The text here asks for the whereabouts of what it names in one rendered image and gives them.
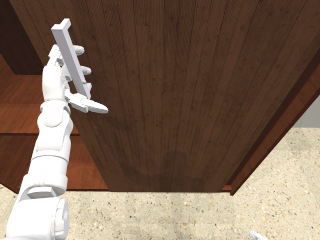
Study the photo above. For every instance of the robot left hand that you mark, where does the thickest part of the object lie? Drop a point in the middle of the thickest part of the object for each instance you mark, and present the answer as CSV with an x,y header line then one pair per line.
x,y
55,80

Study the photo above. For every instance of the handle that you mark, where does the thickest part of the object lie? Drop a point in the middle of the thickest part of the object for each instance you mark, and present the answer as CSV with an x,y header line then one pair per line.
x,y
63,40

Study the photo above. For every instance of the left robot upper arm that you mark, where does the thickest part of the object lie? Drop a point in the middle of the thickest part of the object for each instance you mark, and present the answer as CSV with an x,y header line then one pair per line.
x,y
40,219

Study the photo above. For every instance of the left robot forearm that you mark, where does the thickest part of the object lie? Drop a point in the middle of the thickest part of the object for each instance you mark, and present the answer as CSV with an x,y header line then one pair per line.
x,y
46,177

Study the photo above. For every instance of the robot right hand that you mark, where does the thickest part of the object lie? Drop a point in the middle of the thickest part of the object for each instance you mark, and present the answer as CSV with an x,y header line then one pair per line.
x,y
255,236

